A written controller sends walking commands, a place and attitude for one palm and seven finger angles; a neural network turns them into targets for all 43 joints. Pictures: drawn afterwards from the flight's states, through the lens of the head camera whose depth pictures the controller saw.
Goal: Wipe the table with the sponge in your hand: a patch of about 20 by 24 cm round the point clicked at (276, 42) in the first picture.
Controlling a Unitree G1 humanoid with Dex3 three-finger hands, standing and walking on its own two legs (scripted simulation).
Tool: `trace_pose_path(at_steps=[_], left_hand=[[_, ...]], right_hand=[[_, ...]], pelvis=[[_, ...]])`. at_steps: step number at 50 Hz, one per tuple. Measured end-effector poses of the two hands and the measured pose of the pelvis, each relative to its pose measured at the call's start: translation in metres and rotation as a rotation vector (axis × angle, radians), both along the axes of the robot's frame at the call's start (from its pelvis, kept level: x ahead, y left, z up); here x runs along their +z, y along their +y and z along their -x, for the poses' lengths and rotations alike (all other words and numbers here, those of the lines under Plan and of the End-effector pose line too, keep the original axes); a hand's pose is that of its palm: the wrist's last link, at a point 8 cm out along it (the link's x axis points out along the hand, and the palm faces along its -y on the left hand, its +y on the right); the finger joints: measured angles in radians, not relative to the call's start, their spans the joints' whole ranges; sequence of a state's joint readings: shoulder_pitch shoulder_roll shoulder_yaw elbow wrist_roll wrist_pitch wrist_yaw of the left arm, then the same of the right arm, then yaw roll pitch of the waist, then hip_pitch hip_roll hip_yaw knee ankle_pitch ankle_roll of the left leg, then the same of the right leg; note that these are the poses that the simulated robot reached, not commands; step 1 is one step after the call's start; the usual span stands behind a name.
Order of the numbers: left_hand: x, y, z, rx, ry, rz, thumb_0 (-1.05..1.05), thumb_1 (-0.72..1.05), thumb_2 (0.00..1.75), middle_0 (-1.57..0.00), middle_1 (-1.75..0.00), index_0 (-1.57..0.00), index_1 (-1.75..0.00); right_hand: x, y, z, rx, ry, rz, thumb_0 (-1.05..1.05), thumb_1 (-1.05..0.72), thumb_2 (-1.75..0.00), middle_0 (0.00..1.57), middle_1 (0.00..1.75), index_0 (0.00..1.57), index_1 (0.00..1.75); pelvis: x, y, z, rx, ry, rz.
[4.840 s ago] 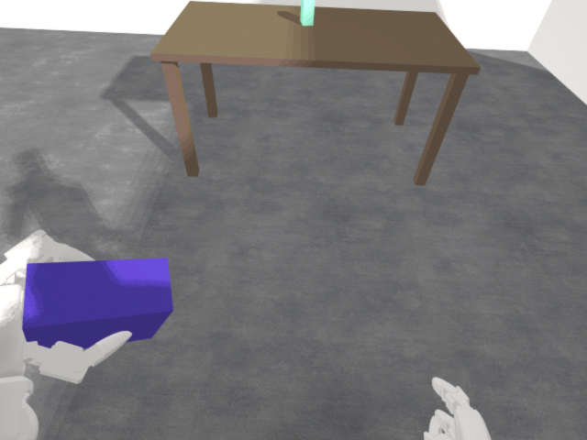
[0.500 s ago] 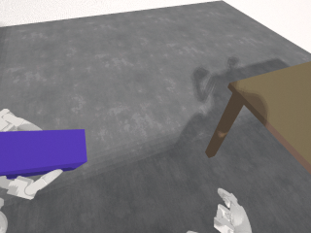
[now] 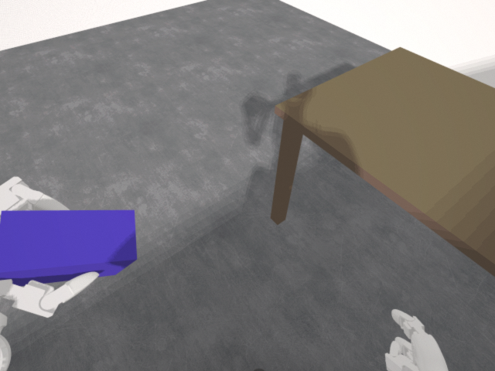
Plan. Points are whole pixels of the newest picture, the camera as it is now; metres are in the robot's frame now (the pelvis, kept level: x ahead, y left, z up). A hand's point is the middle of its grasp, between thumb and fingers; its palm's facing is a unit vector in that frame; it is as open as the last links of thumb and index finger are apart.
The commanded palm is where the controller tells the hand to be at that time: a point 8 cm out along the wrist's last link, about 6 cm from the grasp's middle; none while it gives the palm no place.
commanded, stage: turn to face it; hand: left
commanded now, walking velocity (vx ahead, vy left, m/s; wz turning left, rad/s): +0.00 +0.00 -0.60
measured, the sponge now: (88, 247) +0.23 +0.21 +0.16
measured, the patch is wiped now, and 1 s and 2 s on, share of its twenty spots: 0.00 0.00 0.00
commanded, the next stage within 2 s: none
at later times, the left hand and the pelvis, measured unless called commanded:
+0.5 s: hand (180, 260) +0.21 +0.09 +0.17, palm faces +0.04 -0.85 -0.53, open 10.0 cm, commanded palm +0.17 +0.16 +0.18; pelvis -0.07 -0.06 +0.00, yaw -18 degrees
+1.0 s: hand (262, 301) +0.17 +0.00 +0.17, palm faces -0.14 -0.86 -0.49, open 10.0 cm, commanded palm +0.14 +0.07 +0.18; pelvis -0.15 -0.06 -0.01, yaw -36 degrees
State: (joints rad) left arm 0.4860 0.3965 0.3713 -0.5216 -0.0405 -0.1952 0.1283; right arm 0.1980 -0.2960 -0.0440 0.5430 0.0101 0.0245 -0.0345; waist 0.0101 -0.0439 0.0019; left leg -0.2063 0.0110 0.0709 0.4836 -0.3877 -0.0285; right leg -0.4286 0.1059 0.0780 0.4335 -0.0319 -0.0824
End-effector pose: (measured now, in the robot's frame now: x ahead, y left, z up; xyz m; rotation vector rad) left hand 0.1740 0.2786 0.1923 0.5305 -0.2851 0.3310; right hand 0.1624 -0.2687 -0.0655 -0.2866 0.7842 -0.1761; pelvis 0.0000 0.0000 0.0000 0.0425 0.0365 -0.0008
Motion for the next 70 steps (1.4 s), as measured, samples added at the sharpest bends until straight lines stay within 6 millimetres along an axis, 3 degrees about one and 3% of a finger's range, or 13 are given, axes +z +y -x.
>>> trace_pose_path(at_steps=[4,8,12,17,24,31,36,41,48,52,57,63,70], left_hand=[[-0.008,-0.004,0.001,-0.024,0.011,0.004,0.0,-0.48,0.99,-0.76,-1.34,-0.75,-1.34],[-0.009,-0.021,-0.002,-0.047,0.033,0.019,0.0,-0.48,0.99,-0.76,-1.34,-0.75,-1.34],[-0.01,-0.054,-0.014,-0.107,0.042,-0.009,0.0,-0.48,0.99,-0.76,-1.34,-0.75,-1.34],[-0.01,-0.101,-0.029,-0.211,0.028,-0.047,0.0,-0.48,0.99,-0.76,-1.35,-0.75,-1.35],[-0.001,-0.135,-0.017,-0.344,0.083,-0.08,0.0,-0.48,0.99,-0.76,-1.35,-0.75,-1.35],[0.003,-0.132,-0.005,-0.368,0.033,-0.038,0.0,-0.48,0.99,-0.76,-1.35,-0.75,-1.35],[-0.01,-0.129,-0.002,-0.399,0.007,0.039,0.0,-0.48,1.0,-0.76,-1.35,-0.75,-1.35],[-0.007,-0.142,0.002,-0.443,0.002,0.033,0.0,-0.48,1.0,-0.76,-1.35,-0.75,-1.35],[-0.004,-0.199,0.008,-0.557,0.013,-0.021,0.0,-0.48,1.0,-0.76,-1.35,-0.75,-1.35],[-0.01,-0.241,0.015,-0.642,0.018,-0.053,0.0,-0.48,1.0,-0.76,-1.35,-0.75,-1.35],[-0.005,-0.271,0.032,-0.763,0.067,-0.086,0.0,-0.48,1.0,-0.76,-1.35,-0.75,-1.35],[0.005,-0.277,0.041,-0.835,0.031,-0.105,0.0,-0.48,1.0,-0.76,-1.35,-0.75,-1.35],[-0.007,-0.276,0.042,-0.847,-0.001,-0.029,0.0,-0.48,1.0,-0.75,-1.35,-0.75,-1.35]], right_hand=[[-0.001,0.004,0.027,-0.047,-0.01,-0.022,0.01,-0.91,-0.9,0.19,0.3,0.2,0.3],[-0.011,0.016,0.049,-0.076,-0.015,-0.105,0.01,-0.91,-0.9,0.2,0.3,0.2,0.3],[-0.029,0.02,0.069,-0.081,-0.01,-0.19,0.01,-0.91,-0.9,0.2,0.3,0.2,0.3],[-0.052,-0.001,0.094,-0.121,0.028,-0.238,0.01,-0.9,-0.89,0.2,0.3,0.2,0.3],[-0.034,-0.051,0.139,-0.274,0.047,-0.157,0.01,-0.91,-0.89,0.2,0.3,0.2,0.3],[-0.01,-0.079,0.177,-0.356,0.032,-0.053,0.01,-0.91,-0.9,0.2,0.3,0.2,0.3],[0.002,-0.073,0.199,-0.382,-0.007,-0.009,0.01,-0.91,-0.9,0.2,0.3,0.2,0.3],[0.003,-0.05,0.219,-0.425,-0.08,-0.076,0.01,-0.91,-0.9,0.2,0.3,0.2,0.3],[-0.024,-0.034,0.268,-0.475,-0.091,-0.205,0.01,-0.9,-0.89,0.2,0.3,0.2,0.3],[-0.047,-0.047,0.312,-0.544,-0.039,-0.23,0.01,-0.9,-0.89,0.2,0.3,0.21,0.3],[-0.043,-0.067,0.375,-0.698,0.05,-0.186,0.01,-0.91,-0.89,0.2,0.3,0.2,0.3],[-0.022,-0.078,0.428,-0.813,0.078,-0.091,0.01,-0.91,-0.9,0.2,0.3,0.2,0.3],[-0.008,-0.069,0.449,-0.863,0.015,-0.031,0.01,-0.91,-0.9,0.19,0.3,0.2,0.3]], pelvis=[[-0.001,-0.002,0.012,-0.051,-0.032,0.006],[0.001,-0.009,0.016,-0.105,-0.049,0.042],[-0.005,-0.027,0.023,-0.165,-0.058,0.061],[-0.014,-0.048,0.044,-0.202,-0.064,0.068],[-0.003,-0.055,0.064,-0.307,-0.04,0.023],[0.0,-0.05,0.08,-0.379,-0.023,0.006],[-0.003,-0.039,0.096,-0.431,-0.034,0.01],[0.0,-0.038,0.11,-0.496,-0.055,0.046],[-0.004,-0.056,0.137,-0.607,-0.043,0.079],[-0.013,-0.064,0.161,-0.642,-0.042,0.082],[-0.005,-0.064,0.176,-0.718,-0.036,0.046],[-0.001,-0.06,0.187,-0.789,-0.018,0.025],[-0.005,-0.05,0.199,-0.872,-0.03,0.035]])
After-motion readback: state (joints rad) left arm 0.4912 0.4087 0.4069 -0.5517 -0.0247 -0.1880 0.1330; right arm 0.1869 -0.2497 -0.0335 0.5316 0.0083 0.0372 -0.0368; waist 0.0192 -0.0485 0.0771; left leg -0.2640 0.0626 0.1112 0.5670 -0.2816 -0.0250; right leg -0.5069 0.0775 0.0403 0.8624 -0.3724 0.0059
